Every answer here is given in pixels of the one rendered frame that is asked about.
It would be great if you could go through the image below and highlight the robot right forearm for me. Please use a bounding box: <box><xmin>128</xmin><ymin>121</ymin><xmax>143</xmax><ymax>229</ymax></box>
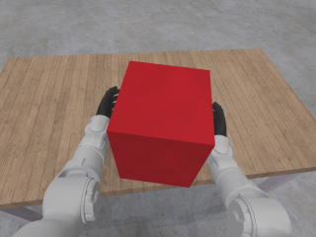
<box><xmin>205</xmin><ymin>134</ymin><xmax>292</xmax><ymax>233</ymax></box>

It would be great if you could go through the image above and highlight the carton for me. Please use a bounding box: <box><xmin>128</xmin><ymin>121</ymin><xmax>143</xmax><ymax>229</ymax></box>
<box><xmin>106</xmin><ymin>60</ymin><xmax>215</xmax><ymax>188</ymax></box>

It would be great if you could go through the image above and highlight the left robot hand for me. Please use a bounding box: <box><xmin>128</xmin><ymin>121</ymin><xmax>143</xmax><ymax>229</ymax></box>
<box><xmin>96</xmin><ymin>86</ymin><xmax>120</xmax><ymax>119</ymax></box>

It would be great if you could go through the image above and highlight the robot left forearm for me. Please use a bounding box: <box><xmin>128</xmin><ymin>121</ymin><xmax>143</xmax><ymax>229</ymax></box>
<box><xmin>42</xmin><ymin>115</ymin><xmax>110</xmax><ymax>216</ymax></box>

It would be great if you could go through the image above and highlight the robot right upper arm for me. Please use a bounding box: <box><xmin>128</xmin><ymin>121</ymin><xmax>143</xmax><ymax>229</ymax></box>
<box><xmin>227</xmin><ymin>197</ymin><xmax>311</xmax><ymax>237</ymax></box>

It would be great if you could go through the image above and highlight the table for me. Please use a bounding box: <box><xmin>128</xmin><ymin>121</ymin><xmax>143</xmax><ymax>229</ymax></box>
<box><xmin>0</xmin><ymin>48</ymin><xmax>316</xmax><ymax>224</ymax></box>

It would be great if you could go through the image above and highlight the right robot hand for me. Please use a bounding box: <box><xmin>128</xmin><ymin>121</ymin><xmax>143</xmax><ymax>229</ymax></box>
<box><xmin>212</xmin><ymin>102</ymin><xmax>227</xmax><ymax>137</ymax></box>

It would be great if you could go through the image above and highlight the robot left upper arm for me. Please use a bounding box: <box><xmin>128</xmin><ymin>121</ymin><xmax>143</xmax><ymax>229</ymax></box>
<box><xmin>11</xmin><ymin>177</ymin><xmax>102</xmax><ymax>237</ymax></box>

